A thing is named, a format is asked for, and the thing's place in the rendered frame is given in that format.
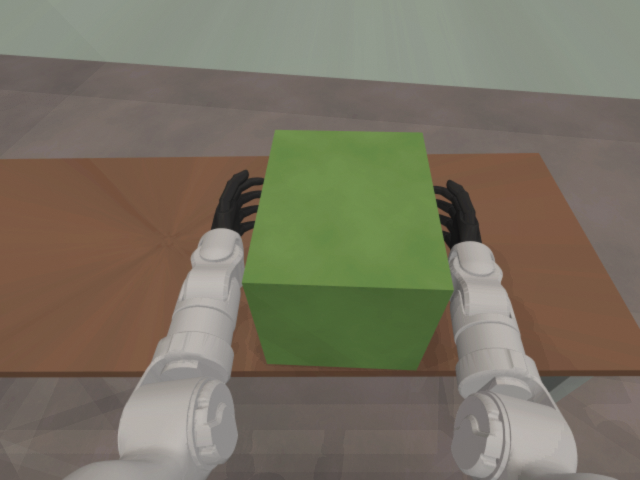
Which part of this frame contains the right robot upper arm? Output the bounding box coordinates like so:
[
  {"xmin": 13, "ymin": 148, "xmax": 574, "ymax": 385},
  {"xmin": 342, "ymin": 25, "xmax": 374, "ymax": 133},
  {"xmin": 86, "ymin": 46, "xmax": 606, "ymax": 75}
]
[{"xmin": 451, "ymin": 391, "xmax": 617, "ymax": 480}]

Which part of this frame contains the table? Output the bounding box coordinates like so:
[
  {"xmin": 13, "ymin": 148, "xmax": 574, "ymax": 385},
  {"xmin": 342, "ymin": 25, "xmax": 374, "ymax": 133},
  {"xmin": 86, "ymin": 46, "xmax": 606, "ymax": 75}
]
[{"xmin": 0, "ymin": 153, "xmax": 640, "ymax": 403}]

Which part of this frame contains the left robot upper arm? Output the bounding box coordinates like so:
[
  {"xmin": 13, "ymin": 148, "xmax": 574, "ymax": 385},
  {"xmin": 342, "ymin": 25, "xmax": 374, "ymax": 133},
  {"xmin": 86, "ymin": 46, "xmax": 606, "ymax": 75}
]
[{"xmin": 62, "ymin": 376, "xmax": 238, "ymax": 480}]

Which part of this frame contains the robot left hand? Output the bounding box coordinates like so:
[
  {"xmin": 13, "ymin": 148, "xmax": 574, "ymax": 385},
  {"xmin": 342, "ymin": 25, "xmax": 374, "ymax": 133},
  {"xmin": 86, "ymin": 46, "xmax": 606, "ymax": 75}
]
[{"xmin": 211, "ymin": 170, "xmax": 264, "ymax": 236}]

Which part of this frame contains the left robot forearm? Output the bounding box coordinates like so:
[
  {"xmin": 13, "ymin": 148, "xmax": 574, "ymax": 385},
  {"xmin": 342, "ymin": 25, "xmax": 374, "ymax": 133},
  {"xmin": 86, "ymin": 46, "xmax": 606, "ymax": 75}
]
[{"xmin": 118, "ymin": 228, "xmax": 245, "ymax": 455}]

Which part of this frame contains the right robot forearm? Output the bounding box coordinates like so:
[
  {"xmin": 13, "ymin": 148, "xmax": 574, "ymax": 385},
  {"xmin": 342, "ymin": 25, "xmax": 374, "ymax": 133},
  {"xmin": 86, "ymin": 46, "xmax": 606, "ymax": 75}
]
[{"xmin": 448, "ymin": 241, "xmax": 577, "ymax": 470}]

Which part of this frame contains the robot right hand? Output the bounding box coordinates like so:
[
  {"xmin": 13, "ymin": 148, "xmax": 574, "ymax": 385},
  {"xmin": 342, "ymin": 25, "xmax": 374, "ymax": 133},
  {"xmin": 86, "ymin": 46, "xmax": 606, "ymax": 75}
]
[{"xmin": 433, "ymin": 180, "xmax": 482, "ymax": 251}]

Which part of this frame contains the carton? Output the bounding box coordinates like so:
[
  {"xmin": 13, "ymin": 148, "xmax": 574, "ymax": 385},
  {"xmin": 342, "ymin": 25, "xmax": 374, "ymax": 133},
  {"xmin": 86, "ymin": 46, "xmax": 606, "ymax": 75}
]
[{"xmin": 242, "ymin": 130, "xmax": 454, "ymax": 370}]

